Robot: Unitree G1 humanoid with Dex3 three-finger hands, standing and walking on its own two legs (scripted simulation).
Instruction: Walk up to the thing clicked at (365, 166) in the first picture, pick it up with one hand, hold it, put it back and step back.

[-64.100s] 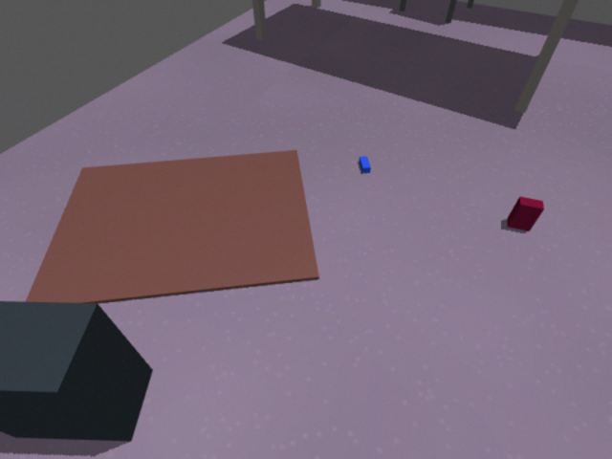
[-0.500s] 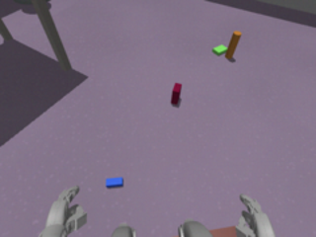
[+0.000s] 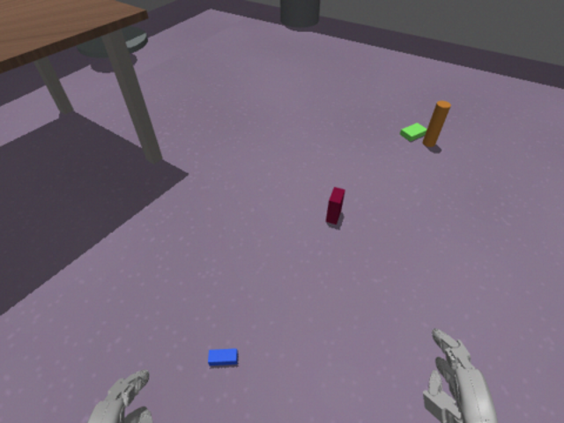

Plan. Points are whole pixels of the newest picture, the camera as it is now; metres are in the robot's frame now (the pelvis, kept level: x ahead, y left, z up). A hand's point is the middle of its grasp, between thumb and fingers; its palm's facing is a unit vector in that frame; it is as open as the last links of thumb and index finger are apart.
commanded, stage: home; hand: left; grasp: from above
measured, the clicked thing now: (223, 357) +0.49 +0.19 -0.71
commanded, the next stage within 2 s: stand in 1.74 s
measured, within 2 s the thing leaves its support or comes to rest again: neither
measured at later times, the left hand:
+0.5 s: hand out of the picture +0.16 +0.18 -0.05, palm faces +0.04 -0.98 -0.19, open 7.4 cm
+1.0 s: hand out of the picture +0.17 +0.18 -0.05, palm faces +0.03 -0.98 -0.19, open 7.4 cm
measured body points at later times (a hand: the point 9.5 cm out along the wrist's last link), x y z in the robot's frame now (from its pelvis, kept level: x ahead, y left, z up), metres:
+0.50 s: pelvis +0.00 +0.00 +0.00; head +0.01 +0.01 +0.45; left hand +0.16 +0.23 -0.03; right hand +0.15 -0.24 -0.06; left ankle +0.01 +0.13 -0.68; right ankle +0.00 -0.14 -0.68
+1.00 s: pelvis +0.01 +0.01 +0.00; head +0.02 +0.01 +0.45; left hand +0.16 +0.23 -0.03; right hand +0.16 -0.24 -0.06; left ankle +0.01 +0.13 -0.68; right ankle +0.00 -0.14 -0.68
